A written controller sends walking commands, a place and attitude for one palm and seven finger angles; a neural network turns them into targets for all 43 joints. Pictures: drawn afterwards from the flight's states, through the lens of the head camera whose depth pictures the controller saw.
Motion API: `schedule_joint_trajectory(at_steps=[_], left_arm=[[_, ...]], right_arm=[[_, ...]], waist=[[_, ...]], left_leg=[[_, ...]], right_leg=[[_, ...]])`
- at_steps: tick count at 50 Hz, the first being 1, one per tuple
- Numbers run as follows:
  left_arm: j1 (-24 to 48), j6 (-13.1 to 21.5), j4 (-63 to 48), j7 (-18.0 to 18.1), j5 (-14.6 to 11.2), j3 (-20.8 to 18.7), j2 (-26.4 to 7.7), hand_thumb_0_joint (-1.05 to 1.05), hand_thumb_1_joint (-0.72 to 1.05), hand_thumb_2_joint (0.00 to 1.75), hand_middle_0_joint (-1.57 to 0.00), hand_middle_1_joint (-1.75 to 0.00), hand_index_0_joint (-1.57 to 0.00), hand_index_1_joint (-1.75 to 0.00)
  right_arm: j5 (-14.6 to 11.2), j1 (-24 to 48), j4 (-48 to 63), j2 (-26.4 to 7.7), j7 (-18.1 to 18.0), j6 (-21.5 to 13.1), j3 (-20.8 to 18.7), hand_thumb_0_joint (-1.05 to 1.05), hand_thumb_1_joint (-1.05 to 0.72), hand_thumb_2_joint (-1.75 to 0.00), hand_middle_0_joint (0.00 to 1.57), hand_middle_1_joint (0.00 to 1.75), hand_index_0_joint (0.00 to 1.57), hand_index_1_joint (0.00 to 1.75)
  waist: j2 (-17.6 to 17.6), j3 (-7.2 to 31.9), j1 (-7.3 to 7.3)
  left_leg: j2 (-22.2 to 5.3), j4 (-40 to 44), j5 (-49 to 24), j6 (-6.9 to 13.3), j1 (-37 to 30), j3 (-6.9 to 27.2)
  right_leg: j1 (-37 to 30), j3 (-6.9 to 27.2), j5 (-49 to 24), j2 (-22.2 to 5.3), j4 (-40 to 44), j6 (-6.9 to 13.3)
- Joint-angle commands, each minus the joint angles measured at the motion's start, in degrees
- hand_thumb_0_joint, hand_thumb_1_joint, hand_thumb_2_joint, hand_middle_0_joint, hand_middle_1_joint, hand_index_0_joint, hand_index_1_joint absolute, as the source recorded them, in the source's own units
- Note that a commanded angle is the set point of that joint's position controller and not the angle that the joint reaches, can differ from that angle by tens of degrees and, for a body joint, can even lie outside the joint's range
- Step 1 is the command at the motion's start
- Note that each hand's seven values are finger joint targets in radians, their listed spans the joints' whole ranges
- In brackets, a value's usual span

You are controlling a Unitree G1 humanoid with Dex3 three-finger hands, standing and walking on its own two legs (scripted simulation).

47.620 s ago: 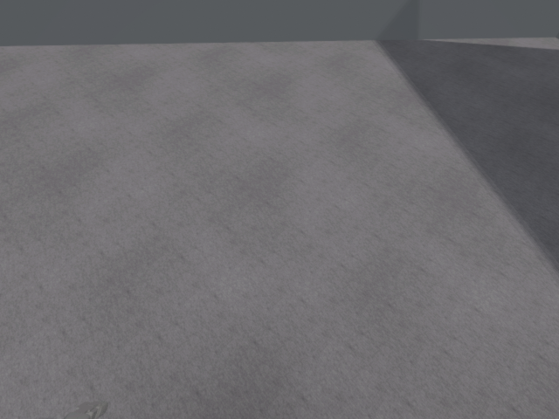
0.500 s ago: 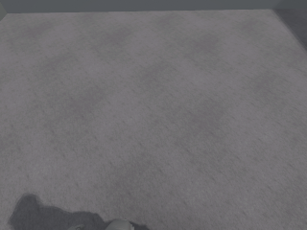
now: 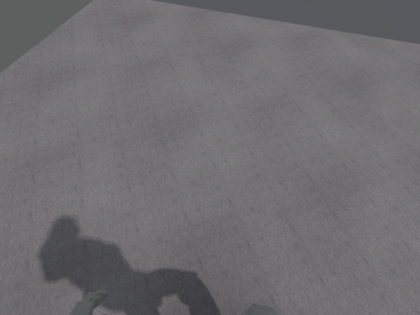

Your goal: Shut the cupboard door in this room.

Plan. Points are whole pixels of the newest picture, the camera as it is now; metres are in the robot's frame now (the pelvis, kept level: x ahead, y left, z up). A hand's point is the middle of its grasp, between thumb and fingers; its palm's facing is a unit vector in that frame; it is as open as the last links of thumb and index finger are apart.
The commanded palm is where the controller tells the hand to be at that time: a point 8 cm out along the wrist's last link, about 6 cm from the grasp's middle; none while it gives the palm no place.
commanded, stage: walk to a spot facing it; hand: left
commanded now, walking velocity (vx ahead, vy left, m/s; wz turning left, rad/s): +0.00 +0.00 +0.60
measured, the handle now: out of the picture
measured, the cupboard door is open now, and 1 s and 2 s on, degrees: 83 83 83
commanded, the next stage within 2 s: turn to face it in 1.72 s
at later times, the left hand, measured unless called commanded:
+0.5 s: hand out of the picture -0.03 +0.19 -0.16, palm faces +0.40 -0.88 -0.25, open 7.4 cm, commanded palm none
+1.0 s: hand (62, 281) +0.19 +0.34 -0.17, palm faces +0.49 -0.85 -0.17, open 7.4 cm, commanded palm none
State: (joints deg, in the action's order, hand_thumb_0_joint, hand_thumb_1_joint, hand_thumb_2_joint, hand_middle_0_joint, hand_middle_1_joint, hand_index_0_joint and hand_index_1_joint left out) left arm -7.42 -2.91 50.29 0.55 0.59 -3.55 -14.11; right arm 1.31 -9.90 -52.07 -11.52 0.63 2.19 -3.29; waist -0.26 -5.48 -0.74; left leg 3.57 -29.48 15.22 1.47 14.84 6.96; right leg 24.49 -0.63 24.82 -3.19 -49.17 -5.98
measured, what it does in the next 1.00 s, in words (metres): walks ahead, turning left: right foot, then left foot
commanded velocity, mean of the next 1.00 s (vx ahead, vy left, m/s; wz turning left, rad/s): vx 0.28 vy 0.00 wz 0.44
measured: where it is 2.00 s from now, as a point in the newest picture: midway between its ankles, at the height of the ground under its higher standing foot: (130, 224)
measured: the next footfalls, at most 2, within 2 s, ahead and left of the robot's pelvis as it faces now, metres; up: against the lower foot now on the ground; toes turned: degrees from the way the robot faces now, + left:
right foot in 0.08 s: +0.06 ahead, -0.13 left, +0.00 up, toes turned +1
left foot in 0.60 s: +0.05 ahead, +0.15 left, +0.00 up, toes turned +32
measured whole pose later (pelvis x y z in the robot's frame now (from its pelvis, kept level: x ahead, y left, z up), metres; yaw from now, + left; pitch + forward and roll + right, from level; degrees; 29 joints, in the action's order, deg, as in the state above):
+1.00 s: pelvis +0.19 +0.13 -0.01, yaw +32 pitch +0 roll +1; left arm -6.4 0.4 53.9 -1.9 1.2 -2.4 -11.8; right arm 0.8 -21.4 -61.3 -8.7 -0.5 -3.6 -2.2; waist -2.1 -4.8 -1.6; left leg 2.9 -16.1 22.3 2.7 -6.0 -0.4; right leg 35.3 -6.1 9.0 -6.6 -45.7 -3.5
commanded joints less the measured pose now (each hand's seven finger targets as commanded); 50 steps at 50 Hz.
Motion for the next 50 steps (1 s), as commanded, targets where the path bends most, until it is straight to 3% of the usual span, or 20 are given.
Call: schedule_joint_trajectory(at_steps=[1,2,3,4,5,7,10,18,23,26,28,29,30,31,32,34,36,44,48,50], left_arm=[[-2.8,2.41,-4.81,0.49,-0.61,-1.08,-4.94,0.0,0.9,0.9,-0.2,-0.3,-0.2,-0.3],[-4.99,2.88,-4.3,0.6,-0.6,-1.31,-5.36,0.0,0.9,0.9,-0.2,-0.3,-0.2,-0.3],[-7.63,3.51,-3.89,0.88,-0.22,-1.75,-7.74,0.0,0.9,0.9,-0.2,-0.3,-0.2,-0.3],[-8.93,4.14,-4.02,1.46,0.76,-2.78,-13.0,0.0,0.9,0.9,-0.2,-0.3,-0.2,-0.3],[-8.36,3.8,-4.4,1.45,0.29,-2.54,-12.85,0.0,0.9,0.9,-0.2,-0.3,-0.2,-0.3],[-2.75,3.64,-5.58,1.42,0.29,-2.09,-9.35,0.0,0.9,0.9,-0.2,-0.3,-0.2,-0.3],[-0.19,3.99,-6.24,1.31,0.46,-1.28,-6.0,0.0,0.9,0.9,-0.2,-0.3,-0.2,-0.3],[-12.58,5.47,0.32,0.47,0.9,-2.44,-7.9,0.0,0.9,0.9,-0.2,-0.3,-0.2,-0.3],[-14.52,5.76,3.02,-0.03,1.24,-2.65,-8.57,0.0,0.9,0.9,-0.2,-0.3,-0.2,-0.3],[-13.9,5.73,3.95,-0.31,1.34,-3.11,-10.06,0.0,0.9,0.9,-0.2,-0.3,-0.2,-0.3],[-11.45,5.83,4.2,-0.76,0.74,-3.01,-10.19,0.0,0.9,0.9,-0.2,-0.3,-0.2,-0.3],[-10.29,5.81,2.64,-1.53,0.34,-2.54,-6.79,0.0,0.9,0.9,-0.2,-0.3,-0.2,-0.3],[-4.41,5.86,-1.99,-2.23,0.3,-1.39,-4.38,0.0,0.9,0.9,-0.2,-0.3,-0.2,-0.3],[0.63,5.5,-2.87,-1.54,0.4,-1.48,-5.04,0.0,0.9,0.9,-0.2,-0.3,-0.2,-0.3],[0.49,5.43,-1.59,-1.4,0.25,-1.68,-4.54,0.0,0.9,0.9,-0.2,-0.3,-0.2,-0.3],[-4.47,4.86,2.2,-2.16,0.91,-1.76,-5.03,0.0,0.9,0.9,-0.2,-0.3,-0.2,-0.3],[-8.3,4.39,3.66,-2.29,1.12,-1.15,-3.41,0.0,0.9,0.9,-0.2,-0.3,-0.2,-0.3],[1.0,4.61,-0.09,-2.3,0.73,0.0,-2.67,0.0,0.9,0.9,-0.2,-0.3,-0.2,-0.3],[5.85,5.29,-1.91,-2.51,0.1,0.57,-1.22,0.0,0.9,0.9,-0.2,-0.3,-0.2,-0.3],[1.84,5.57,-1.03,-2.15,0.18,0.19,-1.94,0.0,0.9,0.9,-0.2,-0.3,-0.2,-0.3]], right_arm=[[-0.09,-0.07,4.18,-12.48,-1.12,-0.69,-4.15,0.0,-0.9,-0.9,0.2,0.3,0.2,0.3],[-0.39,0.39,4.21,-11.81,-1.05,-0.68,-4.06,0.0,-0.9,-0.9,0.2,0.3,0.2,0.3],[-0.93,-0.17,4.45,-9.87,-0.73,-0.89,-3.85,0.0,-0.9,-0.9,0.2,0.3,0.2,0.3],[-1.36,-1.57,5.42,-5.88,-0.32,-1.07,-3.36,0.0,-0.9,-0.9,0.2,0.3,0.2,0.3],[-0.54,-1.99,5.2,-8.46,-0.54,-0.45,-4.01,0.0,-0.9,-0.9,0.2,0.3,0.2,0.3],[-0.26,-0.68,3.21,-8.16,0.27,0.68,-4.17,0.0,-0.9,-0.9,0.2,0.3,0.2,0.3],[-0.15,-2.94,1.1,-6.6,1.18,1.15,-3.68,0.0,-0.9,-0.9,0.2,0.3,0.2,0.3],[0.12,6.65,2.97,-5.14,2.41,0.03,-2.32,0.0,-0.9,-0.9,0.2,0.3,0.2,0.3],[-0.13,10.11,4.06,-3.75,3.0,-0.97,-1.19,0.0,-0.9,-0.9,0.2,0.3,0.2,0.3],[-0.13,8.05,4.32,-3.69,2.97,-1.92,-0.89,0.0,-0.9,-0.9,0.2,0.3,0.2,0.3],[0.32,-2.15,1.87,-6.86,2.17,-2.77,-1.85,0.0,-0.9,-0.9,0.2,0.3,0.2,0.3],[0.65,-10.69,0.09,-13.93,1.37,-3.23,-3.71,0.0,-0.9,-0.9,0.2,0.3,0.2,0.3],[0.34,-16.59,-1.38,-20.16,0.57,-3.51,-5.19,0.0,-0.9,-0.9,0.2,0.3,0.2,0.3],[-0.29,-16.62,-3.28,-19.86,-0.19,-3.47,-4.95,0.0,-0.9,-0.9,0.2,0.3,0.2,0.3],[-0.37,-12.22,-2.04,-17.41,-0.73,-3.63,-4.3,0.0,-0.9,-0.9,0.2,0.3,0.2,0.3],[-0.32,-5.02,-0.29,-11.04,-0.87,-4.71,-2.15,0.0,-0.9,-0.9,0.2,0.3,0.2,0.3],[-0.55,-4.79,-0.52,-9.5,-0.85,-5.8,-1.48,0.0,-0.9,-0.9,0.2,0.3,0.2,0.3],[-0.89,-12.28,-4.96,-7.08,-1.52,-6.93,-1.42,0.0,-0.9,-0.9,0.2,0.3,0.2,0.3],[-0.5,-13.72,-6.9,-7.09,-2.08,-6.96,-1.17,0.0,-0.9,-0.9,0.2,0.3,0.2,0.3],[-0.58,-13.19,-8.0,-7.83,-2.21,-6.84,-1.47,0.0,-0.9,-0.9,0.2,0.3,0.2,0.3]], waist=[[9.99,9.07,0.69],[8.43,9.92,2.0],[2.44,11.49,3.19],[-14.54,12.46,3.49],[-12.46,10.63,2.81],[-9.62,4.05,0.98],[-10.0,3.42,-0.66],[-9.26,3.65,4.93],[-10.39,2.72,5.37],[-9.24,3.84,3.84],[-3.94,9.11,-2.5],[11.19,14.09,-7.09],[20.61,12.71,-9.87],[14.45,10.45,-9.66],[11.85,6.9,-6.98],[7.17,2.21,-1.8],[6.11,2.42,0.26],[6.52,-0.25,-0.79],[7.09,-0.65,-1.32],[7.3,0.71,1.09]], left_leg=[[-12.94,2.05,-30.74,6.99,-2.87,16.29],[-11.13,-0.5,-27.0,5.11,0.29,15.51],[-8.1,-6.03,-16.36,2.02,7.22,12.87],[0.88,-19.9,10.77,-3.17,18.54,1.16],[0.07,-30.69,19.88,-3.75,17.64,-0.21],[-3.01,-41.72,13.03,-3.94,17.37,-0.24],[-4.72,-42.95,5.21,-5.45,17.22,-3.12],[-7.61,-26.68,6.44,-5.5,21.03,-8.74],[-7.59,-14.28,7.51,-3.63,15.79,-12.32],[-6.28,-6.1,7.9,-2.24,7.37,-15.06],[-3.7,3.05,2.89,-0.61,-12.75,-16.96],[-14.04,7.94,7.21,4.01,-26.53,0.14],[-27.47,14.21,-1.56,9.62,-30.33,21.05],[-29.21,15.08,-3.59,11.65,-26.98,21.57],[-27.21,14.85,-4.18,10.93,-21.97,16.89],[-20.74,15.49,-7.98,7.36,-11.75,5.78],[-17.12,15.86,-17.1,6.44,-11.36,-0.08],[-15.97,15.86,-34.33,7.51,-19.01,-1.3],[-15.47,14.53,-40.62,7.14,-17.78,-2.0],[-16.33,9.92,-50.96,6.91,-16.79,-1.51]], right_leg=[[-8.0,-1.51,-4.57,2.61,13.65,1.25],[-13.8,-1.58,-10.62,1.99,21.28,1.52],[-23.14,2.89,-16.37,-3.5,28.37,2.83],[-30.73,19.53,-25.64,-20.42,31.68,9.12],[-22.32,20.45,-27.1,-26.45,32.0,14.09],[-12.64,14.15,-17.71,-20.18,33.11,13.85],[-13.16,2.03,-22.79,-14.82,31.39,10.82],[-25.22,-1.81,-13.2,-18.62,35.36,11.14],[-24.12,-6.31,-12.54,-20.49,34.94,10.93],[-22.01,-9.47,-15.66,-21.14,30.81,9.9],[-13.17,-15.7,-23.18,-17.96,14.76,6.73],[0.75,-18.11,-12.5,-10.92,-4.82,3.35],[18.75,-12.18,10.05,-4.11,-18.61,0.85],[22.21,-4.29,8.32,-6.29,-23.15,1.84],[21.89,-2.53,3.36,-7.72,-24.11,2.07],[14.96,-2.17,-4.39,-8.54,-20.72,1.76],[13.12,-3.39,-8.7,-6.86,-19.27,1.0],[20.26,-4.97,-15.64,-5.11,-8.19,0.76],[10.49,-6.3,-16.53,-2.58,7.93,3.51],[1.84,-7.06,-15.06,-0.19,10.35,5.6]])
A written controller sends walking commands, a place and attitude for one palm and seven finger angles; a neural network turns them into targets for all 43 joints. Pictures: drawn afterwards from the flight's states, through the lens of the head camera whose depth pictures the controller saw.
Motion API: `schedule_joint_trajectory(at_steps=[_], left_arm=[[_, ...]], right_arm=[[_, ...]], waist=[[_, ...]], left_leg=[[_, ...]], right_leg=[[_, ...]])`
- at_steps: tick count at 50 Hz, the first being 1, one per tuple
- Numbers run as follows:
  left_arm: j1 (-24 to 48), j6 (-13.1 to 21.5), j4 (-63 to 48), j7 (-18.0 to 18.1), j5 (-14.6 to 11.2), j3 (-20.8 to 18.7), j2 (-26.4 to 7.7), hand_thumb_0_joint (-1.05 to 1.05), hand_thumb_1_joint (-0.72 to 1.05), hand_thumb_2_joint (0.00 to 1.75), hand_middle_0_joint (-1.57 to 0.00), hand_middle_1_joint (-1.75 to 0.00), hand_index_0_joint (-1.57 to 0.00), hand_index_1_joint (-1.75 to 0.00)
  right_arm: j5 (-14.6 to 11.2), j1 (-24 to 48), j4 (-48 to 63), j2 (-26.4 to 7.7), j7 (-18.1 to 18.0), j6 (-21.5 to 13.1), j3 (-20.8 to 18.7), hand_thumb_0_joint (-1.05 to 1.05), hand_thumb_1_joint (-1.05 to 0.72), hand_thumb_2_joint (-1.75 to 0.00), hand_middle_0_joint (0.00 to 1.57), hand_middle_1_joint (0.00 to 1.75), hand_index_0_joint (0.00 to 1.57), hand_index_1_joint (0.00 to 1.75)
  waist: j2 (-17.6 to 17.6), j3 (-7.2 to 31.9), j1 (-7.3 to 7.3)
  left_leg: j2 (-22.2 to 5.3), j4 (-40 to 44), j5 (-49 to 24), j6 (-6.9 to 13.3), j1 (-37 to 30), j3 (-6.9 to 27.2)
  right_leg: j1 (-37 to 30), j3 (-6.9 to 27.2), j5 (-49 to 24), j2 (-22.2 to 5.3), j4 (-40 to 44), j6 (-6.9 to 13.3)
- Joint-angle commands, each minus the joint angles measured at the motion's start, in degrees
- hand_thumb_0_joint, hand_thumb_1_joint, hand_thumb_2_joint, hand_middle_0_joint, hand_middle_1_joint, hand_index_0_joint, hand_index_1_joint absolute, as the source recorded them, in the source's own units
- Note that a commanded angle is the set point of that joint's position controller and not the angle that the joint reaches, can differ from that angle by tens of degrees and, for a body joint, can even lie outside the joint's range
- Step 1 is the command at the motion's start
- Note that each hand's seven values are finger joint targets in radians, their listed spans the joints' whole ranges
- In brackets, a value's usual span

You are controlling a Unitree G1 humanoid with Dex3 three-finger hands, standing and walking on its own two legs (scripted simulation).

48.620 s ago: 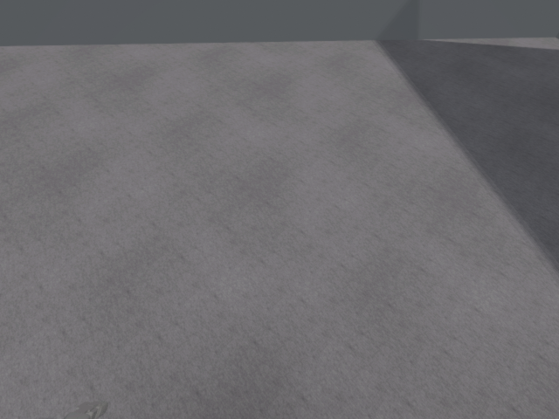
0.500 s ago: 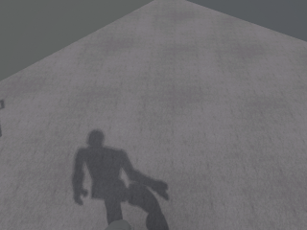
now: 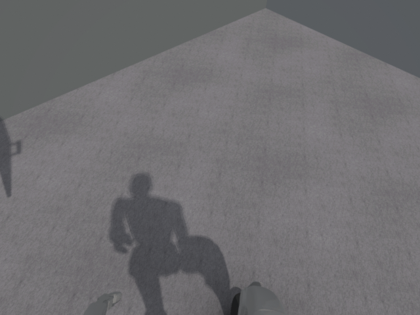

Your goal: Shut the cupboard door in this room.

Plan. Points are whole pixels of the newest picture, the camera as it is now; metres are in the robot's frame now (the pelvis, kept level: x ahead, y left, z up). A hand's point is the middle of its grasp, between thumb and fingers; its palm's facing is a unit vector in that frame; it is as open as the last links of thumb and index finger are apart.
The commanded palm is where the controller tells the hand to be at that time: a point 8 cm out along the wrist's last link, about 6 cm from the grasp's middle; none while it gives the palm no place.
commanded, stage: walk to a spot facing it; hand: left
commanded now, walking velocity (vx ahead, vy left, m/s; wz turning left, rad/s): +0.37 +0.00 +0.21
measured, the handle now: out of the picture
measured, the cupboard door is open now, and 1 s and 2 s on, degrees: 83 83 83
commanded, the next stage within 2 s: turn to face it in 0.72 s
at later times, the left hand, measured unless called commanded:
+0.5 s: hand (138, 310) +0.15 +0.16 -0.17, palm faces +0.27 -0.95 -0.16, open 7.3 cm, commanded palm none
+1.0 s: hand (121, 165) +0.51 +0.27 -0.15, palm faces +0.21 -0.96 -0.19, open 7.4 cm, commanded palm none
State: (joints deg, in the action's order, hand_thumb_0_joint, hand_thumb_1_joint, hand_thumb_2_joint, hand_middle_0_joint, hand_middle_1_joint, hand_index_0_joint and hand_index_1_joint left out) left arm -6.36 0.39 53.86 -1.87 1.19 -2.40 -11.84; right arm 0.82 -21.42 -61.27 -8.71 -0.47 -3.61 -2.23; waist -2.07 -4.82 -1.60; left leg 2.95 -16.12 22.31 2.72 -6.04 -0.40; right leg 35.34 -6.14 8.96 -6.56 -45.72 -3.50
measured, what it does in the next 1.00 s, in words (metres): walks ahead: right foot, then left foot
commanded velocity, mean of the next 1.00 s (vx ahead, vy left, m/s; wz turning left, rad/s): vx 0.26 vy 0.00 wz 0.26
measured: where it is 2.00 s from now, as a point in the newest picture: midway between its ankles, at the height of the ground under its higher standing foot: (188, 234)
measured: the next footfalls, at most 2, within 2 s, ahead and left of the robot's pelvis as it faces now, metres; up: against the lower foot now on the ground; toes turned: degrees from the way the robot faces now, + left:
right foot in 0.08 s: +0.21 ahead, -0.12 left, +0.00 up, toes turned -6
left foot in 0.58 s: +0.37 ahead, +0.15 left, +0.00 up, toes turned +19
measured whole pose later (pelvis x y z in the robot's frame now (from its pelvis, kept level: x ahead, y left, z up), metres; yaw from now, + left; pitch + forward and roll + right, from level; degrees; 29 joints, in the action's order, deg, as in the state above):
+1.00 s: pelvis +0.44 +0.07 +0.01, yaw +13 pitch -1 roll +1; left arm -5.9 0.8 55.9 -0.2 1.4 -3.2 -10.9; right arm 1.1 -20.4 -62.4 -7.6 -0.9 -3.0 -2.6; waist -1.6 -4.2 -1.9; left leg 1.3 -21.4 19.3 2.5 1.1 -6.9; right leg 30.4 -5.6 9.8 -6.1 -43.1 -3.0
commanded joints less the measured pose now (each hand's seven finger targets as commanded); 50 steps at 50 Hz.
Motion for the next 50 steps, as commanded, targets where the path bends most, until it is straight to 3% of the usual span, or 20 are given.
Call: schedule_joint_trajectory(at_steps=[1,2,3,4,5,6,7,9,11,17,24,27,28,29,30,33,37,41,45,50], left_arm=[[-4.82,2.56,-3.02,0.53,-0.38,-1.27,-5.06,0.0,0.9,0.9,-0.2,-0.3,-0.2,-0.3],[-12.99,3.12,-0.61,0.76,-0.06,-1.87,-6.31,0.0,0.9,0.9,-0.2,-0.3,-0.2,-0.3],[-22.42,3.92,2.25,1.27,0.61,-2.9,-9.95,0.0,0.9,0.9,-0.2,-0.3,-0.2,-0.3],[-26.84,3.92,4.11,2.2,0.86,-4.04,-15.85,0.0,0.9,0.9,-0.2,-0.3,-0.2,-0.3],[-22.22,3.68,3.26,2.04,-0.29,-4.22,-16.21,0.0,0.9,0.9,-0.2,-0.3,-0.2,-0.3],[-14.62,3.56,1.22,1.91,-0.12,-3.56,-12.83,0.0,0.9,0.9,-0.2,-0.3,-0.2,-0.3],[-9.98,3.69,0.76,2.09,-0.15,-2.79,-9.08,0.0,0.9,0.9,-0.2,-0.3,-0.2,-0.3],[-7.08,4.36,0.81,2.49,0.1,-1.93,-4.77,0.0,0.9,0.9,-0.2,-0.3,-0.2,-0.3],[-8.94,4.73,1.8,2.47,0.29,-1.81,-3.38,0.0,0.9,0.9,-0.2,-0.3,-0.2,-0.3],[-14.19,5.48,4.99,2.39,0.44,-1.82,-2.92,0.0,0.9,0.9,-0.2,-0.3,-0.2,-0.3],[-19.58,4.69,7.76,2.59,0.42,-1.57,-4.13,0.0,0.9,0.9,-0.2,-0.3,-0.2,-0.3],[-17.59,4.5,7.67,2.52,-0.22,-1.67,-5.96,0.0,0.9,0.9,-0.2,-0.3,-0.2,-0.3],[-18.36,4.37,6.62,2.04,-0.5,-1.47,-4.35,0.0,0.9,0.9,-0.2,-0.3,-0.2,-0.3],[-18.13,4.52,4.69,1.3,-0.77,-0.79,-1.26,0.0,0.9,0.9,-0.2,-0.3,-0.2,-0.3],[-14.15,4.41,2.92,1.8,-0.52,-0.88,-2.31,0.0,0.9,0.9,-0.2,-0.3,-0.2,-0.3],[-11.29,3.67,4.99,1.5,0.18,-1.29,-1.33,0.0,0.9,0.9,-0.2,-0.3,-0.2,-0.3],[-14.72,1.42,6.18,1.47,0.63,-1.01,1.5,0.0,0.9,0.9,-0.2,-0.3,-0.2,-0.3],[-10.1,0.75,3.77,1.17,0.47,-1.37,0.74,0.0,0.9,0.9,-0.2,-0.3,-0.2,-0.3],[-4.22,1.19,1.24,1.36,0.08,-0.74,0.45,0.0,0.9,0.9,-0.2,-0.3,-0.2,-0.3],[-3.3,1.37,-1.09,1.73,-0.22,-1.07,-2.01,0.0,0.9,0.9,-0.2,-0.3,-0.2,-0.3]], right_arm=[[-0.15,-0.77,0.93,-11.46,-1.21,-0.94,-2.75,0.0,-0.9,-0.9,0.2,0.3,0.2,0.3],[-0.31,-0.26,0.85,-11.61,-1.17,-0.84,-2.9,0.0,-0.9,-0.9,0.2,0.3,0.2,0.3],[-0.87,-0.91,0.93,-10.54,-0.63,-0.9,-2.78,0.0,-0.9,-0.9,0.2,0.3,0.2,0.3],[-1.84,-5.34,2.21,-5.7,-0.18,-0.93,-2.01,0.0,-0.9,-0.9,0.2,0.3,0.2,0.3],[-1.61,-4.68,2.29,-6.11,-0.06,-0.23,-2.32,0.0,-0.9,-0.9,0.2,0.3,0.2,0.3],[-0.78,-1.38,2.72,-5.19,0.56,0.34,-2.6,0.0,-0.9,-0.9,0.2,0.3,0.2,0.3],[-0.17,0.3,2.75,-4.34,0.87,0.82,-2.47,0.0,-0.9,-0.9,0.2,0.3,0.2,0.3],[0.34,-1.36,1.63,-2.52,1.06,1.91,-2.15,0.0,-0.9,-0.9,0.2,0.3,0.2,0.3],[0.7,-2.79,1.05,-1.57,1.1,2.76,-2.11,0.0,-0.9,-0.9,0.2,0.3,0.2,0.3],[0.69,6.49,4.57,0.01,2.2,2.38,-1.8,0.0,-0.9,-0.9,0.2,0.3,0.2,0.3],[0.53,16.64,7.98,-0.55,3.03,1.18,-1.13,0.0,-0.9,-0.9,0.2,0.3,0.2,0.3],[1.05,4.19,4.82,-4.26,2.12,0.34,-2.08,0.0,-0.9,-0.9,0.2,0.3,0.2,0.3],[1.37,-3.9,3.2,-9.62,1.33,0.15,-3.54,0.0,-0.9,-0.9,0.2,0.3,0.2,0.3],[1.12,-9.43,2.06,-16.09,0.55,0.09,-5.07,0.0,-0.9,-0.9,0.2,0.3,0.2,0.3],[0.12,-8.44,1.62,-16.76,0.12,0.55,-4.99,0.0,-0.9,-0.9,0.2,0.3,0.2,0.3],[0.3,1.93,3.73,-8.65,-0.51,-0.5,-2.88,0.0,-0.9,-0.9,0.2,0.3,0.2,0.3],[0.11,2.91,3.25,-5.49,-0.71,-1.62,-2.29,0.0,-0.9,-0.9,0.2,0.3,0.2,0.3],[-0.06,1.33,3.01,-5.48,-0.88,-1.77,-2.19,0.0,-0.9,-0.9,0.2,0.3,0.2,0.3],[0.04,-0.19,1.99,-6.16,-1.01,-1.25,-1.79,0.0,-0.9,-0.9,0.2,0.3,0.2,0.3],[0.17,0.22,1.66,-8.62,-1.21,0.77,-2.53,0.0,-0.9,-0.9,0.2,0.3,0.2,0.3]], waist=[[8.86,2.22,4.7],[6.12,6.29,8.36],[0.34,12.01,12.0],[-14.88,17.73,11.11],[-11.21,15.34,8.94],[-5.96,6.63,6.84],[-3.34,1.69,4.5],[-2.23,1.76,1.44],[-3.21,3.57,0.54],[-4.11,0.49,2.02],[-4.02,-1.56,4.65],[-1.5,6.3,-2.09],[6.75,12.79,-5.47],[20.81,15.99,-6.32],[15.57,15.26,-6.32],[7.73,4.15,-1.42],[5.72,2.47,2.27],[6.96,0.38,2.49],[7.95,-0.36,1.54],[9.94,1.97,2.31]], left_leg=[[-15.64,-9.06,-61.38,5.07,4.57,5.83],[-13.65,-18.99,-59.83,3.61,7.46,5.21],[-9.47,-35.24,-45.85,1.76,17.01,3.38],[2.12,-56.52,2.13,-0.67,33.0,1.72],[-1.05,-65.55,7.65,0.78,33.8,6.46],[-3.75,-68.07,1.8,0.8,37.07,6.12],[-6.36,-66.37,-3.23,0.76,38.13,5.94],[-8.5,-62.4,-7.13,-0.42,35.67,5.48],[-9.03,-58.91,-8.59,-1.68,36.31,3.73],[-10.58,-39.37,-11.29,-3.68,41.12,-1.11],[-7.7,-22.7,-9.7,-1.35,35.51,-5.26],[-3.12,-14.03,-10.7,0.68,14.4,-8.11],[-10.81,-11.46,-9.21,3.97,-1.42,3.05],[-25.39,-4.98,-15.18,9.69,-10.65,25.96],[-28.35,-1.1,-14.65,11.91,-8.85,27.89],[-22.95,0.85,-20.03,8.36,8.68,14.18],[-19.11,4.21,-26.01,6.74,14.27,3.86],[-18.25,4.39,-36.54,5.95,11.05,-0.23],[-15.74,0.02,-51.47,5.42,10.86,-1.13],[-15.54,-9.77,-57.98,3.88,8.88,2.67]], right_leg=[[-15.48,-1.62,1.24,4.15,8.21,3.96],[-26.33,-1.87,-0.9,5.12,12.19,4.66],[-41.44,4.87,-2.39,-1.17,15.07,6.76],[-50.71,33.47,-7.48,-19.96,22.14,12.84],[-41.04,38.84,9.85,-23.25,30.68,14.99],[-31.09,35.5,24.69,-20.24,34.49,13.19],[-23.63,28.5,25.18,-17.64,34.59,11.07],[-17.83,16.35,16.39,-13.95,33.86,9.14],[-17.69,9.85,11.39,-12.35,33.83,8.58],[-23.69,1.08,-1.19,-10.91,34.69,9.65],[-32.02,-1.62,-11.2,-13.42,31.41,9.46],[-29.14,-8.07,-24.01,-10.43,12.03,6.93],[-17.61,-9.39,-13.77,-6.12,-3.38,4.27],[-1.47,-7.35,20.98,2.1,-21.32,1.76],[3.37,-0.14,23.22,1.17,-27.71,2.76],[2.26,4.16,12.18,-3.56,-28.23,2.37],[-0.98,3.16,6.49,-3.22,-21.88,0.84],[3.23,2.76,0.86,-2.52,-16.03,0.32],[-2.85,0.13,-1.28,-0.33,-1.55,0.46],[-12.45,-1.95,1.77,3.92,8.75,1.23]])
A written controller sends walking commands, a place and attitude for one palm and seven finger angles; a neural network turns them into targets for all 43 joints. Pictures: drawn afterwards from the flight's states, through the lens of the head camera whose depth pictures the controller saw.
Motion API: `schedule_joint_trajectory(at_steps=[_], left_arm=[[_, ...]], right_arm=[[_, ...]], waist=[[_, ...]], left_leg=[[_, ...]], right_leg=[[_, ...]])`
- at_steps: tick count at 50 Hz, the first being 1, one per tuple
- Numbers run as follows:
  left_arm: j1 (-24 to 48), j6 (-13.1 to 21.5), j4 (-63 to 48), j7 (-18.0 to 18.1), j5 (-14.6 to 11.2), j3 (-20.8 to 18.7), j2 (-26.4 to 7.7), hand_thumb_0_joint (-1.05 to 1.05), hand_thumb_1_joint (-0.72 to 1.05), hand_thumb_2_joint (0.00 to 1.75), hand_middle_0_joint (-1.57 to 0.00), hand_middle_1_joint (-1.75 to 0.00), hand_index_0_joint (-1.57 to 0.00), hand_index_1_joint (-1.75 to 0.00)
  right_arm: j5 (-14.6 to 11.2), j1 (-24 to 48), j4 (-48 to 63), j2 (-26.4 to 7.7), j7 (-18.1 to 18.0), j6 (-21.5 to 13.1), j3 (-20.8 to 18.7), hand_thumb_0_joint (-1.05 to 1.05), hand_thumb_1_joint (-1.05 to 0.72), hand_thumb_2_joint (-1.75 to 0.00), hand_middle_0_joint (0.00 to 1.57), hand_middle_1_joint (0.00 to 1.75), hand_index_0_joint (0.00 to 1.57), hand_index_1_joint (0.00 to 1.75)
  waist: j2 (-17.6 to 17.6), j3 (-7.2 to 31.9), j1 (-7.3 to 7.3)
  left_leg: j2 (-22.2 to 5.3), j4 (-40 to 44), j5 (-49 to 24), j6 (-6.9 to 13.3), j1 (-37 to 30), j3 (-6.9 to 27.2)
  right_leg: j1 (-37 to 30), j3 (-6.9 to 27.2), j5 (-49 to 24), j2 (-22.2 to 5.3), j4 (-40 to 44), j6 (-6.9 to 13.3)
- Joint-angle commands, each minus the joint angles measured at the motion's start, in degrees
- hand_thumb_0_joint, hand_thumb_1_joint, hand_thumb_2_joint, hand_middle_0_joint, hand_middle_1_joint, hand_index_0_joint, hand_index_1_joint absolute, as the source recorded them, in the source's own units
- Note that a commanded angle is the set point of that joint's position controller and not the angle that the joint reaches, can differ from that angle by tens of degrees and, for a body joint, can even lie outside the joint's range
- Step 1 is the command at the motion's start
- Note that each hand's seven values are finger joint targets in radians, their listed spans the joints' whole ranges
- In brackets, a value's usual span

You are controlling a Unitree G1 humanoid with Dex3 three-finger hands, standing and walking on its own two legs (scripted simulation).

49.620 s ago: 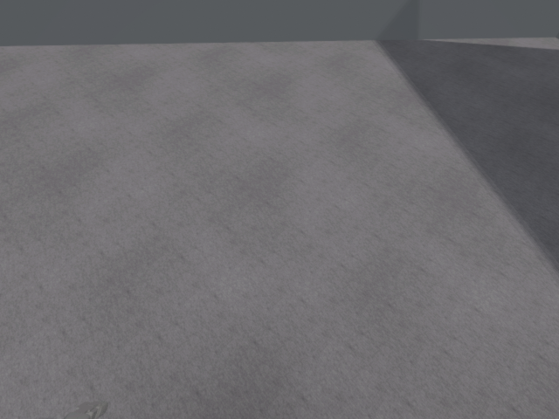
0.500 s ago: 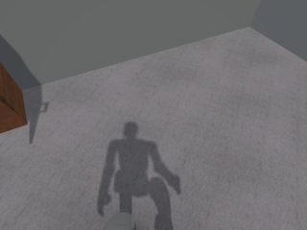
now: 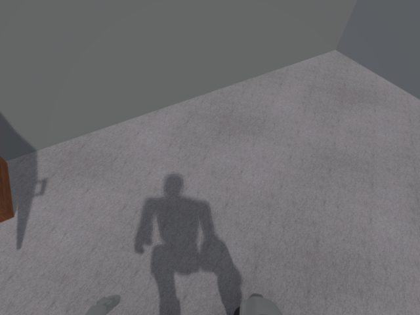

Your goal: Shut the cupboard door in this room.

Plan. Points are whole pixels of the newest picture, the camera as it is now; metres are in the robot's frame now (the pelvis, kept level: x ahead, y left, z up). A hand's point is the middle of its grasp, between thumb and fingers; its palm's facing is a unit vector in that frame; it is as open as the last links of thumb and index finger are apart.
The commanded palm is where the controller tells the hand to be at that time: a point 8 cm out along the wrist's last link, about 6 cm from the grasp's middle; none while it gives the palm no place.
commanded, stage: turn to face it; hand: left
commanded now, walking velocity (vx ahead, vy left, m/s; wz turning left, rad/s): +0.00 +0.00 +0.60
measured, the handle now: out of the picture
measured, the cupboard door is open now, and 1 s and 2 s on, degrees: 83 83 83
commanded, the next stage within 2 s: take the last steps up to it in 1.32 s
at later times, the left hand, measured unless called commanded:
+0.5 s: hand out of the picture +0.07 +0.22 -0.18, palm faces +0.35 -0.91 -0.23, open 7.3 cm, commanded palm none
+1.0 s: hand out of the picture +0.08 +0.25 -0.15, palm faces +0.54 -0.80 -0.27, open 7.4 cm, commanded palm none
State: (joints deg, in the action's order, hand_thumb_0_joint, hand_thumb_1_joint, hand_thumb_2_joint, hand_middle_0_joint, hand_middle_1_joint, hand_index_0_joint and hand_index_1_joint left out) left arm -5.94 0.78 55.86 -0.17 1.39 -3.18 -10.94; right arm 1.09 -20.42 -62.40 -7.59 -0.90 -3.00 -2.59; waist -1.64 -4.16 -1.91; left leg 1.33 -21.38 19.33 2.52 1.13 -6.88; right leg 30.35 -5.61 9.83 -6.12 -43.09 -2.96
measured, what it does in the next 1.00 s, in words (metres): steps on the spot, turning left: right foot, then left foot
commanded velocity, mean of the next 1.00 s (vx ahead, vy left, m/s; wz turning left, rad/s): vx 0.00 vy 0.00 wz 0.59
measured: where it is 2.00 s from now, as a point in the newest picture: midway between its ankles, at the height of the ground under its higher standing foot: outside the picture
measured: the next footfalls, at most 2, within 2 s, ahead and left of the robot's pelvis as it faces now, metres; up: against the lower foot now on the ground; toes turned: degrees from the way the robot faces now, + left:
right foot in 0.08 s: +0.16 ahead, -0.12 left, +0.00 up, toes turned -6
left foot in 0.52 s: +0.09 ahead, +0.13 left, +0.00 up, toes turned +25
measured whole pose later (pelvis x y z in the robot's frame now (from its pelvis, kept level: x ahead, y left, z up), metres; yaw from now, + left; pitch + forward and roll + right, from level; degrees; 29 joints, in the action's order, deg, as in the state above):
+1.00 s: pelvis +0.09 +0.01 +0.00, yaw +33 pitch +1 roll +0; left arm -7.1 -2.2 50.4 1.0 0.2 -3.5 -12.4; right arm 1.3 -12.1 -53.4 -11.2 0.3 2.6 -4.0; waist 1.7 -4.8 -1.9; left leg 4.5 -30.7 13.2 1.6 18.4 6.7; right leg 19.3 -1.0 22.8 -1.9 -39.8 -5.3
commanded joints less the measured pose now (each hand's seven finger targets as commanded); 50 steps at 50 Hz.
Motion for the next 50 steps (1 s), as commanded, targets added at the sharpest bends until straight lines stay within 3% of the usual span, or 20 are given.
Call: schedule_joint_trajectory(at_steps=[1,2,3,4,5,7,9,12,17,21,24,25,26,27,29,32,38,44,48,50], left_arm=[[-6.48,1.31,-2.77,0.11,-0.5,-0.49,-3.93,0.0,0.9,0.9,-0.2,-0.3,-0.2,-0.3],[-11.41,1.89,-1.76,0.3,-0.54,-0.99,-5.9,0.0,0.9,0.9,-0.2,-0.3,-0.2,-0.3],[-17.1,2.75,-0.61,0.98,0.01,-2.14,-10.96,0.0,0.9,0.9,-0.2,-0.3,-0.2,-0.3],[-19.98,2.84,-0.02,1.21,-0.38,-2.85,-14.34,0.0,0.9,0.9,-0.2,-0.3,-0.2,-0.3],[-17.2,2.43,-1.2,1.57,-0.76,-2.5,-13.34,0.0,0.9,0.9,-0.2,-0.3,-0.2,-0.3],[-7.59,1.65,-3.96,1.79,-0.89,-1.83,-9.26,0.0,0.9,0.9,-0.2,-0.3,-0.2,-0.3],[-3.49,1.47,-5.28,2.26,-0.56,-1.45,-6.78,0.0,0.9,0.9,-0.2,-0.3,-0.2,-0.3],[-2.53,0.89,-5.42,2.23,-0.11,-1.61,-6.87,0.0,0.9,0.9,-0.2,-0.3,-0.2,-0.3],[-4.56,0.0,-5.21,1.95,0.23,-2.75,-8.87,0.0,0.9,0.9,-0.2,-0.3,-0.2,-0.3],[-6.82,-0.48,-5.4,1.74,0.54,-3.7,-11.34,0.0,0.9,0.9,-0.2,-0.3,-0.2,-0.3],[-8.21,-1.04,-5.35,1.24,0.13,-3.91,-11.88,0.0,0.9,0.9,-0.2,-0.3,-0.2,-0.3],[-8.5,-1.41,-6.0,0.96,-0.35,-3.68,-10.96,0.0,0.9,0.9,-0.2,-0.3,-0.2,-0.3],[-7.08,-1.56,-8.77,0.29,-0.71,-2.73,-7.01,0.0,0.9,0.9,-0.2,-0.3,-0.2,-0.3],[-1.65,-1.88,-10.96,0.7,-0.06,-1.83,-7.36,0.0,0.9,0.9,-0.2,-0.3,-0.2,-0.3],[0.01,-1.87,-9.44,0.82,-0.47,-2.23,-7.49,0.0,0.9,0.9,-0.2,-0.3,-0.2,-0.3],[-6.02,-2.32,-5.89,0.23,-0.39,-2.63,-8.1,0.0,0.9,0.9,-0.2,-0.3,-0.2,-0.3],[-4.6,-2.58,-6.97,0.82,-0.67,-2.33,-8.2,0.0,0.9,0.9,-0.2,-0.3,-0.2,-0.3],[-0.84,-1.91,-9.29,1.16,-1.14,-1.82,-7.15,0.0,0.9,0.9,-0.2,-0.3,-0.2,-0.3],[-4.77,-1.49,-9.08,1.53,-1.55,-1.76,-6.85,0.0,0.9,0.9,-0.2,-0.3,-0.2,-0.3],[-8.84,-0.6,-8.29,1.85,-1.35,-2.16,-8.47,0.0,0.9,0.9,-0.2,-0.3,-0.2,-0.3]], right_arm=[[-0.37,-0.22,2.92,-10.17,-0.76,0.44,-2.36,0.0,-0.9,-0.9,0.2,0.3,0.2,0.3],[-0.84,0.76,3.42,-10.27,-0.63,0.55,-2.42,0.0,-0.9,-0.9,0.2,0.3,0.2,0.3],[-1.45,-0.94,4.11,-7.91,-0.23,0.55,-2.39,0.0,-0.9,-0.9,0.2,0.3,0.2,0.3],[-1.9,-3.59,5.32,-6.44,-0.19,1.05,-2.47,0.0,-0.9,-0.9,0.2,0.3,0.2,0.3],[-1.57,-1.9,5.3,-6.18,-0.36,1.82,-2.3,0.0,-0.9,-0.9,0.2,0.3,0.2,0.3],[-0.74,0.57,5.17,-5.76,0.62,3.65,-2.67,0.0,-0.9,-0.9,0.2,0.3,0.2,0.3],[-0.44,0.53,5.06,-4.89,1.35,4.94,-2.71,0.0,-0.9,-0.9,0.2,0.3,0.2,0.3],[-0.01,0.51,5.76,-4.57,1.8,6.23,-2.74,0.0,-0.9,-0.9,0.2,0.3,0.2,0.3],[0.09,7.04,9.25,-5.03,2.49,6.03,-2.78,0.0,-0.9,-0.9,0.2,0.3,0.2,0.3],[-0.26,11.41,12.34,-6.15,2.75,5.07,-2.56,0.0,-0.9,-0.9,0.2,0.3,0.2,0.3],[-0.13,9.68,13.09,-8.26,2.66,4.4,-2.89,0.0,-0.9,-0.9,0.2,0.3,0.2,0.3],[-0.05,6.36,12.56,-11.78,2.61,3.9,-3.67,0.0,-0.9,-0.9,0.2,0.3,0.2,0.3],[0.38,3.49,13.01,-19.03,2.13,3.53,-5.33,0.0,-0.9,-0.9,0.2,0.3,0.2,0.3],[0.1,0.38,11.62,-21.36,1.5,3.71,-5.54,0.0,-0.9,-0.9,0.2,0.3,0.2,0.3],[-0.03,5.45,12.49,-18.13,0.25,3.57,-4.67,0.0,-0.9,-0.9,0.2,0.3,0.2,0.3],[-0.16,11.6,14.39,-15.39,0.18,3.07,-3.23,0.0,-0.9,-0.9,0.2,0.3,0.2,0.3],[-0.16,8.72,13.88,-15.4,0.21,3.31,-3.72,0.0,-0.9,-0.9,0.2,0.3,0.2,0.3],[0.21,6.62,12.93,-15.61,0.15,3.91,-4.53,0.0,-0.9,-0.9,0.2,0.3,0.2,0.3],[0.18,8.99,13.54,-15.47,0.27,4.45,-4.79,0.0,-0.9,-0.9,0.2,0.3,0.2,0.3],[-0.46,10.21,14.06,-13.49,0.55,4.42,-4.55,0.0,-0.9,-0.9,0.2,0.3,0.2,0.3]], waist=[[9.27,3.25,4.06],[7.06,6.23,6.74],[-4.54,12.5,8.32],[-11.0,16.45,7.34],[-8.02,15.38,7.24],[-5.41,8.05,3.73],[-4.87,5.49,1.3],[-6.84,4.29,0.37],[-8.03,2.0,2.29],[-8.03,4.09,3.81],[-3.88,7.02,2.25],[4.1,8.93,-0.03],[21.73,8.81,-2.11],[19.68,9.86,-4.36],[16.01,8.46,-1.92],[10.44,6.77,1.93],[8.13,5.75,0.81],[10.14,7.31,-0.57],[11.03,8.89,1.39],[6.54,10.26,3.86]], left_leg=[[-13.15,-8.86,-54.45,3.17,2.64,9.73],[-11.42,-16.43,-49.23,1.4,5.87,9.75],[-5.4,-32.82,-27.85,-1.61,17.62,6.26],[1.84,-49.1,16.3,-3.77,26.65,5.08],[-1.78,-54.11,15.63,-3.64,25.73,10.3],[-5.17,-58.28,8.17,-4.6,27.93,9.64],[-6.44,-55.14,3.56,-5.41,27.17,8.87],[-6.45,-47.44,2.16,-6.33,25.4,6.06],[-6.42,-34.17,2.39,-6.51,25.6,2.75],[-5.75,-24.14,5.4,-5.61,23.37,1.41],[-4.3,-10.34,-1.87,-4.8,13.72,0.67],[-7.57,-2.43,-7.79,-3.01,5.4,6.33],[-23.48,2.37,-26.05,4.77,-0.92,28.77],[-27.86,2.76,-33.39,9.94,0.03,32.37],[-22.31,1.01,-30.51,8.83,3.64,26.65],[-14.59,1.58,-28.89,4.99,6.48,16.79],[-14.59,2.72,-25.09,6.86,5.89,21.59],[-14.06,-1.2,-32.48,8.14,4.08,27.77],[-11.73,-4.0,-32.68,6.66,10.03,29.77],[-7.9,-9.64,-24.32,2.84,18.09,28.08]], right_leg=[[-12.82,-2.76,-1.18,3.89,9.78,0.84],[-21.47,-1.65,-9.05,2.12,15.52,1.25],[-36.75,8.86,-33.48,-10.53,15.04,5.63],[-41.87,19.25,-59.64,-25.37,14.77,12.61],[-34.75,18.07,-48.44,-25.37,18.62,14.41],[-22.76,12.07,-21.7,-20.12,22.99,11.54],[-16.05,5.21,-11.54,-17.21,26.11,9.1],[-12.34,-0.29,-1.02,-15.15,28.45,7.91],[-15.03,-3.12,3.89,-15.93,28.46,8.32],[-19.6,-3.8,-2.53,-18.33,23.23,9.09],[-17.87,-6.8,-4.23,-17.08,13.15,5.78],[-11.4,-8.84,0.51,-14.04,3.66,2.74],[4.82,-10.09,25.83,-4.59,-10.45,-2.69],[7.43,-2.45,29.93,-2.68,-19.25,-2.54],[8.37,3.21,21.56,-2.2,-25.05,-2.32],[3.91,3.47,11.12,-1.37,-24.83,-2.98],[2.24,4.85,11.86,-0.1,-17.54,-3.7],[-1.82,5.01,16.48,2.71,-6.01,-3.09],[-12.74,3.91,12.28,5.07,6.25,-1.71],[-25.54,5.53,1.84,2.47,21.42,-0.67]])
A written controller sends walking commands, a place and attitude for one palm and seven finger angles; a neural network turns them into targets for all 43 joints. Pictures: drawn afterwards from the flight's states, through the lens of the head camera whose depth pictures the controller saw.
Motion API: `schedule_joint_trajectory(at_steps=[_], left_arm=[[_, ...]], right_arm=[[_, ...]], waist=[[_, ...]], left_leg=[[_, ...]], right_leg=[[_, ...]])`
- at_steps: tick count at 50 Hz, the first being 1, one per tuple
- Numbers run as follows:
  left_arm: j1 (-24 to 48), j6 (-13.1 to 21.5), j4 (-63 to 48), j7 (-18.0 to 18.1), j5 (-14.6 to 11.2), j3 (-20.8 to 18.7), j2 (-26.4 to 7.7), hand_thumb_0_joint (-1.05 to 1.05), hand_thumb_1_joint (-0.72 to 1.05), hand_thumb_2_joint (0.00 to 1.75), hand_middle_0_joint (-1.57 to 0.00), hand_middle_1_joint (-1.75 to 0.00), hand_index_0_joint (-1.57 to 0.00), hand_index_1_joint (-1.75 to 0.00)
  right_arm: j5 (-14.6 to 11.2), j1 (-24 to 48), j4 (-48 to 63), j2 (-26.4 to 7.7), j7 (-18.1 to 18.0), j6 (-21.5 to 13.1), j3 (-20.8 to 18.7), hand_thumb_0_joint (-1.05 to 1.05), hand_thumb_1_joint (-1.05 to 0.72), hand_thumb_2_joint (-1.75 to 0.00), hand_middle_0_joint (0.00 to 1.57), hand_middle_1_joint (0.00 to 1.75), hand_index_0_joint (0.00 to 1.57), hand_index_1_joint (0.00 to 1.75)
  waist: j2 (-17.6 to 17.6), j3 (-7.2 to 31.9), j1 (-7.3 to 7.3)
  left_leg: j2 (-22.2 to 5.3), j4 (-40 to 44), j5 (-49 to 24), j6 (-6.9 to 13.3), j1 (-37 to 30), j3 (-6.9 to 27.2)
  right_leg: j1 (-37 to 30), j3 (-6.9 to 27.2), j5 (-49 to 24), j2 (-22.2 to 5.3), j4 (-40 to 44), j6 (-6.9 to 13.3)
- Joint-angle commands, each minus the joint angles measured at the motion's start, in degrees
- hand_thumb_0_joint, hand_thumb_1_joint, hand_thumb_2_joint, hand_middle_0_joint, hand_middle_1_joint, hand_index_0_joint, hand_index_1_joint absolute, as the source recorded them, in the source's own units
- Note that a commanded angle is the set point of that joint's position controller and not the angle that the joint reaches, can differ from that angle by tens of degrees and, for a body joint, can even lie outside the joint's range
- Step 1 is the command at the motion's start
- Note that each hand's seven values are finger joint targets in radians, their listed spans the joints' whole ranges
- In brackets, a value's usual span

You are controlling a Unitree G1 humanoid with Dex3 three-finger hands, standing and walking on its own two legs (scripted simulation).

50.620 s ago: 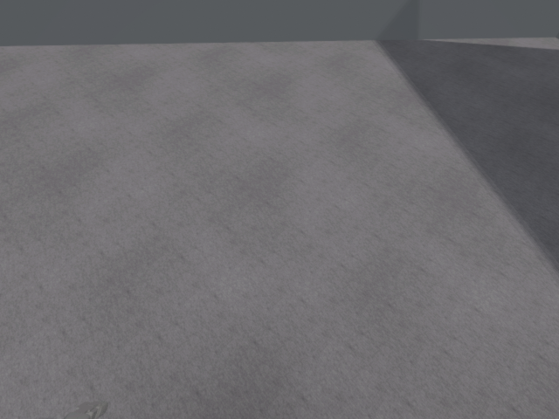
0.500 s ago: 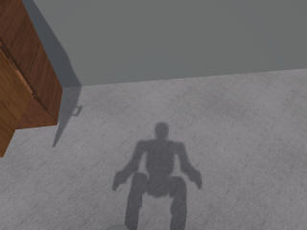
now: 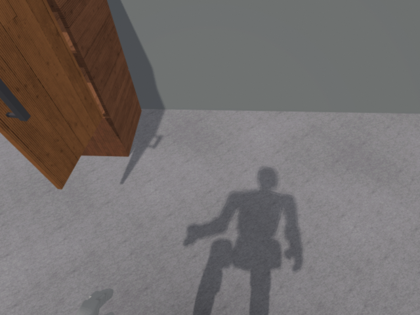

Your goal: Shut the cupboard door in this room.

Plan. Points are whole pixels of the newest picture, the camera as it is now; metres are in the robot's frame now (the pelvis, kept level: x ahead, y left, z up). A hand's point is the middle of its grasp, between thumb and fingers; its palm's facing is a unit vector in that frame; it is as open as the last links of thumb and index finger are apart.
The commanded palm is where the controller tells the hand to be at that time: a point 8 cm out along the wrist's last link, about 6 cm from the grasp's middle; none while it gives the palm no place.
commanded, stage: turn to face it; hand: left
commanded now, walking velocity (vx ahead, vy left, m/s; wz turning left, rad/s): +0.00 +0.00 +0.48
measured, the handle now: (2, 98) +0.61 +0.57 +0.02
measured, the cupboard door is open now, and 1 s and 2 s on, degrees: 83 83 83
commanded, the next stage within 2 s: take the last steps up to it in 0.32 s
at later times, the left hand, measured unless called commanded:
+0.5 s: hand out of the picture -0.05 +0.22 -0.18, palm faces +0.30 -0.92 -0.25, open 7.4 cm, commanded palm none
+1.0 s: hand out of the picture +0.09 +0.20 -0.15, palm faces +0.37 -0.90 -0.24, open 7.3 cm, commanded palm none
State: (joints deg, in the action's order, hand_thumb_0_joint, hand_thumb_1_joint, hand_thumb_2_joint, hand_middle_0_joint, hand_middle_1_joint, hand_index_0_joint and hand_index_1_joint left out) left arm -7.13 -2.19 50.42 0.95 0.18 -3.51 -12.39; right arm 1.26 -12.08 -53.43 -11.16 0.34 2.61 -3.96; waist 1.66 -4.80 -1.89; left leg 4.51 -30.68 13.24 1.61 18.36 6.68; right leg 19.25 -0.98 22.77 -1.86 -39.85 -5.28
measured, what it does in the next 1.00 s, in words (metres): steps on the spot, turning left: right foot, then left foot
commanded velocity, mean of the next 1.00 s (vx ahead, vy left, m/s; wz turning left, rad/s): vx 0.17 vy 0.04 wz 0.19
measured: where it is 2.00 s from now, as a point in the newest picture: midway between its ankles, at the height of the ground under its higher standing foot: (189, 306)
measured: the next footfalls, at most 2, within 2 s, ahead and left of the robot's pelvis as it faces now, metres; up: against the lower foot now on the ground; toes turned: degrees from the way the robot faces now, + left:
right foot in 0.04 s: +0.04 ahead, -0.13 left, +0.00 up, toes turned -1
left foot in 0.44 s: -0.02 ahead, +0.13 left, +0.00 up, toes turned +16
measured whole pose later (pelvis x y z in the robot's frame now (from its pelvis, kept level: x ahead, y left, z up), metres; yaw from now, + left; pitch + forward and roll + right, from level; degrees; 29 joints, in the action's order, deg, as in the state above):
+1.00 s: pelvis +0.10 +0.01 +0.00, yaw +19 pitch -2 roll +1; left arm -14.4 3.0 57.2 0.5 1.3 -2.9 -7.9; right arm 1.5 -19.1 -63.0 -11.5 0.9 1.1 -3.9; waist 2.8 -3.2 -0.1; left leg -1.8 -65.0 18.8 0.4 23.1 -1.1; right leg 14.2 -9.9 15.8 -4.1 -31.6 1.6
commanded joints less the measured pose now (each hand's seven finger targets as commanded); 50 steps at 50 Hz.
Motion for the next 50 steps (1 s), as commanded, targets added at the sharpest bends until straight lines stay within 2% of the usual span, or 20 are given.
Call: schedule_joint_trajectory(at_steps=[1,2,5,7,16,20,21,22,23,25,28,34,39,41,42,43,44,45,47,50], left_arm=[[-9.2,2.88,-2.78,1.11,0.77,-2.62,-11.45,0.0,0.9,0.9,-0.2,-0.3,-0.2,-0.3],[-8.31,2.7,-3.46,1.03,1.04,-2.71,-13.88,0.0,0.9,0.9,-0.2,-0.3,-0.2,-0.3],[-0.58,2.57,-5.25,1.29,0.67,-2.13,-8.87,0.0,0.9,0.9,-0.2,-0.3,-0.2,-0.3],[-0.7,3.13,-5.18,1.07,0.85,-1.69,-7.33,0.0,0.9,0.9,-0.2,-0.3,-0.2,-0.3],[-11.48,2.98,0.27,0.68,1.5,-2.77,-11.38,0.0,0.9,0.9,-0.2,-0.3,-0.2,-0.3],[-9.77,2.66,1.75,0.74,0.86,-2.71,-11.07,0.0,0.9,0.9,-0.2,-0.3,-0.2,-0.3],[-9.51,2.45,1.48,0.65,0.36,-2.35,-9.32,0.0,0.9,0.9,-0.2,-0.3,-0.2,-0.3],[-10.65,2.21,0.32,0.26,0.06,-1.52,-5.46,0.0,0.9,0.9,-0.2,-0.3,-0.2,-0.3],[-7.99,1.94,-0.63,0.22,0.61,-0.39,-4.09,0.0,0.9,0.9,-0.2,-0.3,-0.2,-0.3],[-2.5,1.68,0.26,-0.08,0.75,-0.64,-4.8,0.0,0.9,0.9,-0.2,-0.3,-0.2,-0.3],[-4.88,2.27,2.96,-1.57,0.97,-0.64,-4.66,0.0,0.9,0.9,-0.2,-0.3,-0.2,-0.3],[-2.78,2.69,2.27,-2.15,1.17,0.01,-3.52,0.0,0.9,0.9,-0.2,-0.3,-0.2,-0.3],[-3.96,3.65,2.3,-2.65,1.08,0.17,-2.13,0.0,0.9,0.9,-0.2,-0.3,-0.2,-0.3],[-11.69,4.34,5.26,-2.43,1.32,-0.59,-3.19,0.0,0.9,0.9,-0.2,-0.3,-0.2,-0.3],[-18.47,5.13,7.21,-1.97,1.74,-1.33,-6.61,0.0,0.9,0.9,-0.2,-0.3,-0.2,-0.3],[-24.43,5.55,8.63,-1.33,1.85,-2.58,-12.54,0.0,0.9,0.9,-0.2,-0.3,-0.2,-0.3],[-24.2,5.44,8.33,-0.78,0.77,-2.57,-13.26,0.0,0.9,0.9,-0.2,-0.3,-0.2,-0.3],[-19.13,5.26,7.46,-0.6,0.85,-2.54,-11.48,0.0,0.9,0.9,-0.2,-0.3,-0.2,-0.3],[-11.32,5.64,5.61,-0.23,0.89,-1.19,-6.08,0.0,0.9,0.9,-0.2,-0.3,-0.2,-0.3],[-11.07,6.31,6.14,0.01,1.2,-0.63,-2.5,0.0,0.9,0.9,-0.2,-0.3,-0.2,-0.3]], right_arm=[[-1.25,1.03,5.8,-6.6,-0.2,-1.38,-2.78,0.0,-0.9,-0.9,0.2,0.3,0.2,0.3],[-0.81,1.91,7.05,-6.22,-0.11,-1.31,-2.91,0.0,-0.9,-0.9,0.2,0.3,0.2,0.3],[-0.05,0.87,3.61,-7.59,0.56,0.48,-3.29,0.0,-0.9,-0.9,0.2,0.3,0.2,0.3],[-0.02,-0.36,2.6,-6.38,0.99,0.53,-2.71,0.0,-0.9,-0.9,0.2,0.3,0.2,0.3],[-0.89,7.29,3.43,-4.16,0.59,-0.57,-0.37,0.0,-0.9,-0.9,0.2,0.3,0.2,0.3],[-0.84,2.37,1.51,-5.24,0.17,-1.68,-0.06,0.0,-0.9,-0.9,0.2,0.3,0.2,0.3],[-0.51,-0.04,0.88,-8.07,0.05,-2.31,-0.67,0.0,-0.9,-0.9,0.2,0.3,0.2,0.3],[0.03,-2.13,0.9,-13.38,-0.17,-2.57,-1.82,0.0,-0.9,-0.9,0.2,0.3,0.2,0.3],[-0.3,-4.69,0.16,-15.37,-0.51,-1.92,-2.13,0.0,-0.9,-0.9,0.2,0.3,0.2,0.3],[0.14,-4.52,-0.92,-13.03,-1.63,-2.3,-1.77,0.0,-0.9,-0.9,0.2,0.3,0.2,0.3],[-0.09,-2.38,-0.55,-9.31,-1.72,-3.82,-0.49,0.0,-0.9,-0.9,0.2,0.3,0.2,0.3],[-0.13,-6.66,-2.26,-7.8,-1.5,-5.13,-0.82,0.0,-0.9,-0.9,0.2,0.3,0.2,0.3],[0.21,-5.76,-3.59,-8.38,-1.27,-5.01,-0.88,0.0,-0.9,-0.9,0.2,0.3,0.2,0.3],[-0.02,-5.15,-4.12,-7.38,-1.34,-4.88,-0.54,0.0,-0.9,-0.9,0.2,0.3,0.2,0.3],[-0.55,-5.58,-3.88,-5.23,-1.05,-5.18,-0.11,0.0,-0.9,-0.9,0.2,0.3,0.2,0.3],[-1.0,-5.97,-1.92,-1.53,-0.62,-5.38,0.48,0.0,-0.9,-0.9,0.2,0.3,0.2,0.3],[-0.48,-4.21,-0.78,-4.88,-0.4,-4.54,0.02,0.0,-0.9,-0.9,0.2,0.3,0.2,0.3],[-0.22,-1.29,-1.33,-4.74,-0.05,-4.4,-0.66,0.0,-0.9,-0.9,0.2,0.3,0.2,0.3],[0.23,-2.99,-3.27,-3.5,0.62,-3.83,-0.68,0.0,-0.9,-0.9,0.2,0.3,0.2,0.3],[0.46,-8.16,-5.71,-0.51,0.92,-2.75,-0.41,0.0,-0.9,-0.9,0.2,0.3,0.2,0.3]], waist=[[-10.26,11.93,4.33],[-16.98,8.29,4.27],[-9.76,2.35,0.81],[-11.32,2.38,0.54],[-14.33,6.41,5.81],[-12.88,9.1,2.56],[-5.63,11.1,1.0],[11.16,12.91,0.11],[14.24,11.91,-1.32],[14.4,6.03,-1.99],[8.02,2.34,0.75],[6.49,-0.89,0.44],[6.76,-0.65,2.04],[3.06,1.33,5.74],[-5.44,3.89,8.67],[-22.53,6.18,10.16],[-19.39,5.46,9.62],[-13.91,-0.02,8.31],[-6.58,-3.31,3.94],[-8.56,-0.77,1.73]], left_leg=[[-3.99,-10.49,-0.38,-0.88,12.24,5.91],[0.96,-22.45,20.49,-3.79,15.79,-2.32],[-4.61,-39.72,12.3,-4.27,14.08,-0.88],[-5.23,-39.87,8.66,-5.37,14.0,-3.09],[-4.22,-13.3,13.93,-5.41,5.89,-9.53],[-3.97,6.01,0.24,-4.15,-7.36,-11.31],[-8.82,10.45,-10.5,-2.5,-17.19,-7.65],[-22.26,9.18,-26.67,3.81,-25.8,8.52],[-27.91,10.2,-32.25,9.53,-23.76,11.59],[-24.62,12.39,-20.61,10.96,-19.5,10.65],[-19.09,14.77,-14.78,8.2,-16.56,4.13],[-18.9,18.77,-6.12,9.58,-14.49,3.81],[-17.26,15.17,-3.62,8.09,-8.23,2.16],[-13.83,5.87,-0.02,5.12,-1.38,-0.3],[-8.98,-7.29,3.33,2.65,5.21,-4.54],[-2.1,-24.9,19.68,0.07,15.96,-9.42],[-4.68,-34.37,20.87,0.1,17.61,-4.45],[-7.06,-39.76,14.82,0.1,19.05,-2.96],[-10.26,-39.34,4.05,-0.99,16.62,-3.64],[-10.86,-33.52,-0.48,-2.86,10.95,-7.08]], right_leg=[[-23.38,13.03,-15.04,-14.96,23.06,5.98],[-17.68,20.57,-22.61,-26.69,23.61,12.65],[-6.45,10.14,-17.53,-19.42,23.09,12.93],[-7.54,3.43,-22.93,-16.47,21.5,11.21],[-17.76,-0.38,-42.53,-17.17,15.68,12.45],[-13.99,-3.8,-38.36,-15.39,8.78,8.05],[-6.96,-6.0,-29.47,-13.19,2.61,5.49],[6.62,-9.1,-2.0,-6.31,-6.76,1.95],[10.5,-6.49,15.69,-4.51,-14.36,1.55],[15.77,-1.86,11.41,-4.71,-23.29,1.96],[15.43,-2.4,1.81,-4.87,-24.76,2.02],[14.74,-3.52,-1.53,-5.43,-13.87,1.48],[1.42,-6.8,-4.25,-2.61,1.86,2.17],[-12.81,-7.03,-8.96,-1.65,9.69,2.97],[-22.28,0.74,-2.87,-7.74,15.07,4.99],[-27.94,23.98,2.63,-24.07,25.15,10.59],[-22.36,32.35,11.37,-27.71,31.78,13.46],[-14.74,30.91,20.57,-26.5,33.35,14.09],[-5.49,16.73,12.92,-21.54,31.96,11.4],[-3.02,3.43,-0.36,-16.28,31.48,9.35]])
